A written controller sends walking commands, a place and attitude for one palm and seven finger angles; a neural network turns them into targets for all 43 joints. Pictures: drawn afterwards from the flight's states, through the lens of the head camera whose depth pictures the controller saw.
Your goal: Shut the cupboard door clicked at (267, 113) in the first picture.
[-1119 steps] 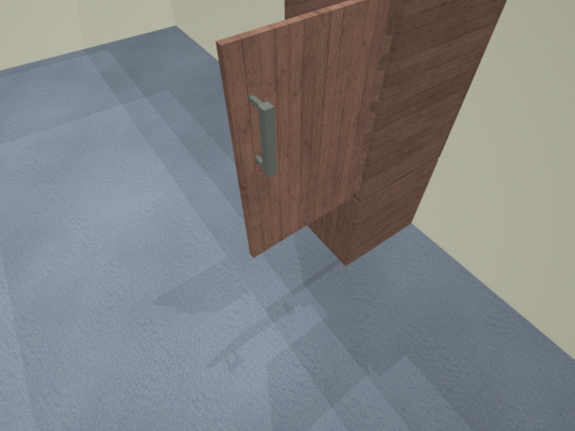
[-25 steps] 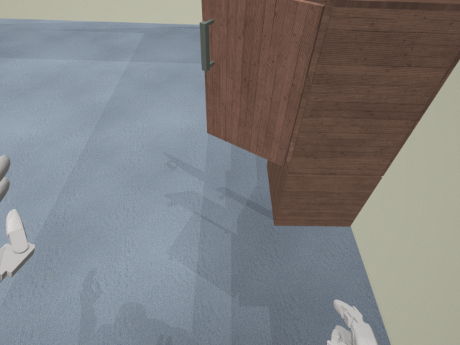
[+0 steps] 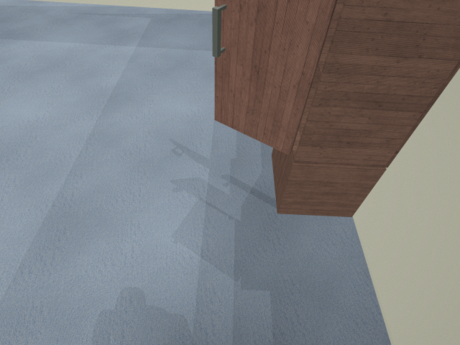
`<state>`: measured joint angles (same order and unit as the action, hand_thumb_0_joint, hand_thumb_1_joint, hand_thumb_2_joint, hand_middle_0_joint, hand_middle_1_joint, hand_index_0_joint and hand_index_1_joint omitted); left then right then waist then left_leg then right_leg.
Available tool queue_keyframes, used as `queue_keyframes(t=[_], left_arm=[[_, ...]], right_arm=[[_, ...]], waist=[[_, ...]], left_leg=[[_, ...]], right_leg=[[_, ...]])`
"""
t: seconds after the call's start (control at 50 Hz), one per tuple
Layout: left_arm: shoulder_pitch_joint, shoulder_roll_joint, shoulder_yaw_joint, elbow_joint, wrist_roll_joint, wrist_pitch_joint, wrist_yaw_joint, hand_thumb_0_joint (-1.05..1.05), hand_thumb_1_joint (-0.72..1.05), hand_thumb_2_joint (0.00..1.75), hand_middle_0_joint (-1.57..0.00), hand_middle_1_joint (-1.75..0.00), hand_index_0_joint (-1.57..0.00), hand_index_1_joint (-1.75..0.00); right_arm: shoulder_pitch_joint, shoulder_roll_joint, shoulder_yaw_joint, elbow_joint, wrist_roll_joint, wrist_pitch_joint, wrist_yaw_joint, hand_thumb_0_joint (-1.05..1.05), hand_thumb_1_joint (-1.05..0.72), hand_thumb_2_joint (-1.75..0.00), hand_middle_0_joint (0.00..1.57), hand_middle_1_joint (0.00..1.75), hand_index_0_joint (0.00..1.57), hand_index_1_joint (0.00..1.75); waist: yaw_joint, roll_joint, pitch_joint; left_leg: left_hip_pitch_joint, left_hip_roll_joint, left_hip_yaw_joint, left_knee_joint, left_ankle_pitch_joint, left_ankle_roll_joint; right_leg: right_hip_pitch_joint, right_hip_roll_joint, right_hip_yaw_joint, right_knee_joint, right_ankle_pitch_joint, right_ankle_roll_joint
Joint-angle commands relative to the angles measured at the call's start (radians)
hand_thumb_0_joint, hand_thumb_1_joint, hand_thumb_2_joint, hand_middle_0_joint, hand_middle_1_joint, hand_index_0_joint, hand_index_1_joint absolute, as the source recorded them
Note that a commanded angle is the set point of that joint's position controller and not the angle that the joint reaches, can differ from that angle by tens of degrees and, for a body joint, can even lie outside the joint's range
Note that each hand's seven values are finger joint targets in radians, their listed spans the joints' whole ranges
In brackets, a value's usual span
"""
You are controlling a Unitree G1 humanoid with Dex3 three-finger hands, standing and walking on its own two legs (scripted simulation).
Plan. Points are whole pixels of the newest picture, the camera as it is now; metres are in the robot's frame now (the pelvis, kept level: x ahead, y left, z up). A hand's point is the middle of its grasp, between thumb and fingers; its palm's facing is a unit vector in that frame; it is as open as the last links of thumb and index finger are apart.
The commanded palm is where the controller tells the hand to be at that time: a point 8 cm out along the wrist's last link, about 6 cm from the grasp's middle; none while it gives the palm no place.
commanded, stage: let the arm hang, fingers relaxed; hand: left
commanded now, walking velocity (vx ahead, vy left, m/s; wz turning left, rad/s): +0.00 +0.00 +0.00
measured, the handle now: (220, 31) +1.03 +0.10 +0.07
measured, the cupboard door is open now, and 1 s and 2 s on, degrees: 58 58 58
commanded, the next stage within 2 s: look to check the result in 0.60 s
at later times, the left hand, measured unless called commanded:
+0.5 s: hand out of the picture +0.01 +0.18 -0.17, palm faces +0.01 -0.98 -0.19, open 7.4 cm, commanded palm none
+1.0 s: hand out of the picture +0.04 +0.20 -0.17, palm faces +0.00 -0.97 -0.26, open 7.4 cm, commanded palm none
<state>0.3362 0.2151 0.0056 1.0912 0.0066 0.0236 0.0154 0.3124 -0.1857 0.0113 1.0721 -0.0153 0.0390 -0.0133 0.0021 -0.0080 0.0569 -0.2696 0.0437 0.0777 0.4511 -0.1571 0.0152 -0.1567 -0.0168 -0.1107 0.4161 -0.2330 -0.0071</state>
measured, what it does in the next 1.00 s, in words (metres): stands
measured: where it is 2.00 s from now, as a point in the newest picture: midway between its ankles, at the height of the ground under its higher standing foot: outside the picture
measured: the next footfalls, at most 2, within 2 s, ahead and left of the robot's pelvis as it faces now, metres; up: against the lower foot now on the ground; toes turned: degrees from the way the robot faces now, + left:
right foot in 1.90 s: +0.11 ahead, -0.15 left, +0.00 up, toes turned +21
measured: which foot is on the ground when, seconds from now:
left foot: down 0.00-1.00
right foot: down 0.00-1.00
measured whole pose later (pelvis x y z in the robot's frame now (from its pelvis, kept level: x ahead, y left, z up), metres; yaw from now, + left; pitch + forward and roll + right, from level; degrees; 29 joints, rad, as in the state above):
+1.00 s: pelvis +0.02 -0.01 +0.00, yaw -1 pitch -2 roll +0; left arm 0.23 0.23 0.02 1.14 0.01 -0.01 0.02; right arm 0.22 -0.22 0.00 1.12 -0.01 0.01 -0.02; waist 0.00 0.02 0.05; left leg -0.20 0.04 0.09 0.38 -0.15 0.00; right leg -0.10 -0.02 -0.10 0.37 -0.24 -0.01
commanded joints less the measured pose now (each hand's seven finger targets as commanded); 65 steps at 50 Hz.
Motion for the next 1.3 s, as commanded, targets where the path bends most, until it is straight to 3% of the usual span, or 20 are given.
queue_keyframes(t=[0.0,0.28,0.56,0.64,1.2,1.24,1.28], left_arm=[[0.008,0.101,0.025,-0.008,0.004,-0.03,0.009,0.0,0.9,0.9,-0.2,-0.3,-0.2,-0.3],[0.038,0.057,0.03,0.026,0.012,-0.023,0.018,0.0,0.9,0.9,-0.2,-0.3,-0.2,-0.3],[-0.013,0.075,0.035,0.01,0.009,-0.035,0.015,0.0,0.9,0.9,-0.2,-0.3,-0.2,-0.3],[-0.028,0.093,0.037,0.009,0.008,-0.039,0.014,0.0,0.9,0.9,-0.2,-0.3,-0.2,-0.3],[-0.143,0.22,0.046,0.0,0.007,-0.054,0.004,0.0,0.9,0.9,-0.2,-0.3,-0.2,-0.3],[-0.157,0.225,0.045,0.001,0.006,-0.053,0.003,0.0,0.9,0.9,-0.2,-0.3,-0.2,-0.3],[-0.14,0.19,0.043,0.0,0.005,-0.044,0.007,0.0,0.9,0.9,-0.2,-0.3,-0.2,-0.3]], right_arm=[[0.025,-0.128,-0.039,-0.032,0.002,-0.03,-0.014,0.0,-0.9,-0.9,0.2,0.3,0.2,0.3],[0.052,-0.081,-0.045,0.011,-0.003,-0.027,-0.015,0.0,-0.9,-0.9,0.2,0.3,0.2,0.3],[0.012,-0.098,-0.043,0.007,-0.001,-0.04,-0.016,0.0,-0.9,-0.9,0.2,0.3,0.2,0.3],[0.001,-0.109,-0.044,0.004,0.0,-0.042,-0.015,0.0,-0.9,-0.9,0.2,0.3,0.2,0.3],[-0.148,-0.244,-0.047,-0.006,0.003,-0.05,-0.011,0.0,-0.9,-0.9,0.2,0.3,0.2,0.3],[-0.154,-0.248,-0.045,-0.005,0.001,-0.05,-0.01,0.0,-0.9,-0.9,0.2,0.3,0.2,0.3],[-0.148,-0.204,-0.036,-0.009,0.0,-0.043,-0.008,0.0,-0.9,-0.9,0.2,0.3,0.2,0.3]], waist=[[-0.013,0.034,-0.008],[-0.009,0.008,0.064],[-0.012,0.042,0.027],[-0.012,0.024,0.003],[-0.009,0.023,-0.049],[-0.009,0.02,-0.041],[-0.008,0.021,-0.046]], left_leg=[[0.046,0.075,-0.11,-0.128,-0.115,0.011],[0.007,0.073,-0.112,-0.176,-0.213,0.016],[0.051,0.072,-0.098,-0.155,-0.085,0.007],[0.069,0.074,-0.093,-0.141,-0.032,0.006],[0.156,0.096,-0.104,-0.149,0.122,0.002],[0.15,0.097,-0.103,-0.157,0.113,-0.001],[0.128,0.089,-0.103,-0.128,0.153,-0.007]], right_leg=[[-0.07,-0.092,0.117,-0.128,-0.078,-0.043],[-0.13,-0.077,0.114,-0.107,-0.133,-0.029],[-0.083,-0.09,0.12,-0.114,-0.033,-0.032],[-0.056,-0.098,0.117,-0.121,-0.011,-0.033],[0.03,-0.118,0.119,-0.162,0.147,-0.035],[0.032,-0.12,0.119,-0.166,0.138,-0.033],[0.047,-0.134,0.097,-0.133,0.181,-0.025]])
